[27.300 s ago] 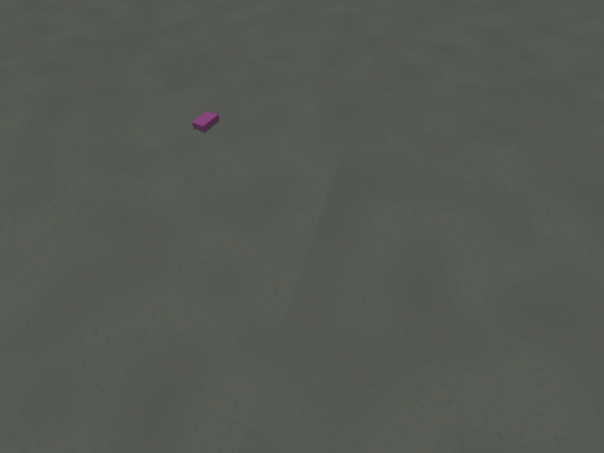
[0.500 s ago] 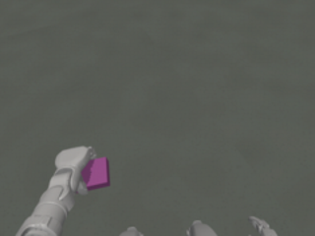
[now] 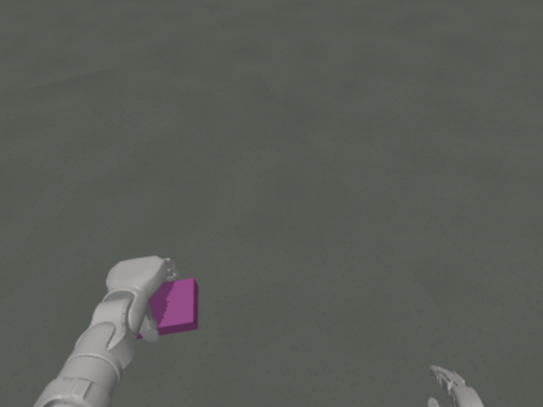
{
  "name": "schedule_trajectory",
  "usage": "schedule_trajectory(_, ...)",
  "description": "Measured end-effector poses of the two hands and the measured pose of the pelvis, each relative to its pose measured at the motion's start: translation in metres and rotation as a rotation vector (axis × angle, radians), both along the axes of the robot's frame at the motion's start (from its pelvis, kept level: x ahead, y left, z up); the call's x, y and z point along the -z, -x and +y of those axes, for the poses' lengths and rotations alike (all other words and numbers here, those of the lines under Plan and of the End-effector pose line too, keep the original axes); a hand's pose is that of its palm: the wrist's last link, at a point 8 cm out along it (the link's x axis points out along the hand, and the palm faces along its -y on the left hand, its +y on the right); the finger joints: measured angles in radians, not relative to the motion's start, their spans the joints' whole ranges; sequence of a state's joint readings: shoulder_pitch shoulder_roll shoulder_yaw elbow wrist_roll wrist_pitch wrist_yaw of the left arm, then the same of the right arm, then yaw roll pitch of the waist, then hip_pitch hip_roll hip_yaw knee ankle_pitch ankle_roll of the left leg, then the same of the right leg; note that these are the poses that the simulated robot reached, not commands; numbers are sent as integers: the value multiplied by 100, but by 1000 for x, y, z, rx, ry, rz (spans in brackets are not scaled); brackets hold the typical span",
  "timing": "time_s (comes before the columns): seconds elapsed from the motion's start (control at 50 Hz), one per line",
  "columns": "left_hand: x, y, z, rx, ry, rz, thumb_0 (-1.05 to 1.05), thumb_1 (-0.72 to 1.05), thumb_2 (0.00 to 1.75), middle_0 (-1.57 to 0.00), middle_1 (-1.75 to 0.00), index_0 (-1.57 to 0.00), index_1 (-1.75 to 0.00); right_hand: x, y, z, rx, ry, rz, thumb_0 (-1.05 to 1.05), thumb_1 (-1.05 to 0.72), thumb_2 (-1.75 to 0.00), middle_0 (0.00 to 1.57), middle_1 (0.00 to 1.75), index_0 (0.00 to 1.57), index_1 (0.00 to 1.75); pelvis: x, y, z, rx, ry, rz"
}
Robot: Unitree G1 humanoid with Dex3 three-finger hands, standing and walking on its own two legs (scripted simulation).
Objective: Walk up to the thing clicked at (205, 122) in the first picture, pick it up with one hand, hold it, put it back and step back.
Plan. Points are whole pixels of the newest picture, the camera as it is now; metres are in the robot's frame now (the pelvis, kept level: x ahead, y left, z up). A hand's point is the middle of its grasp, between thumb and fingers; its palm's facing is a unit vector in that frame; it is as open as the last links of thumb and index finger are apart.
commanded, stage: hold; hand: left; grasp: from above
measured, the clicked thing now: (158, 308) +0.31 +0.22 -0.10
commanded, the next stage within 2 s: crouch in 1.44 s
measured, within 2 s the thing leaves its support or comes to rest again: neither
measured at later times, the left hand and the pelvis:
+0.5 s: hand (150, 305) +0.29 +0.21 -0.03, palm faces -0.45 -0.06 -0.89, open 10.6 cm; pelvis +0.00 -0.01 +0.01, yaw +0 degrees
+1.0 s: hand (146, 311) +0.28 +0.21 -0.02, palm faces -0.45 -0.07 -0.89, open 10.6 cm; pelvis -0.01 -0.01 +0.01, yaw +0 degrees
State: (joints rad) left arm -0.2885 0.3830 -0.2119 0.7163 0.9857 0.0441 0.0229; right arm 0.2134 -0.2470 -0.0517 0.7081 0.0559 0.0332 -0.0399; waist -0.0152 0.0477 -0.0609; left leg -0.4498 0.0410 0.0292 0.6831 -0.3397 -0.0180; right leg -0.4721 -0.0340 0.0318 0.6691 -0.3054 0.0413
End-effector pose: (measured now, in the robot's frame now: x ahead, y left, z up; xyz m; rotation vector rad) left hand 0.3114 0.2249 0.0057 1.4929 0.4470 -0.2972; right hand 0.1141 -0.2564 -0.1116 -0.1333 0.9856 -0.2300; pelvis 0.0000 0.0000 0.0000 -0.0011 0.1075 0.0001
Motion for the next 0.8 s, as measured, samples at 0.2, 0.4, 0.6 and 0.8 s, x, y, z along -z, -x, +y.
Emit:
schedule_trajectory(0.2,-13,1,-5,4,-7,-15,0,-1,28,-74,-36,-75,-34,-4,-7,-2,-4,-14,-7,0,-90,-90,20,29,20,30,-4,-2,-4,1,-5,-22)
schedule_trajectory(0.4,-21,10,-12,12,1,-6,0,-2,29,-75,-34,-76,-32,-9,-10,-3,-12,-22,-30,0,-90,-90,20,29,20,30,-8,2,-7,4,-10,-47)
schedule_trajectory(0.6,-27,20,-16,13,3,-14,0,-2,29,-76,-33,-76,-31,-14,-12,-3,-24,-26,-54,0,-90,-90,20,29,20,30,-11,8,-10,5,-13,-69)
schedule_trajectory(0.8,-33,28,-17,17,10,-11,0,-1,27,-76,-33,-77,-31,-18,-15,-1,-33,-30,-75,1,-90,-90,20,29,20,30,-13,12,-10,6,-14,-84)
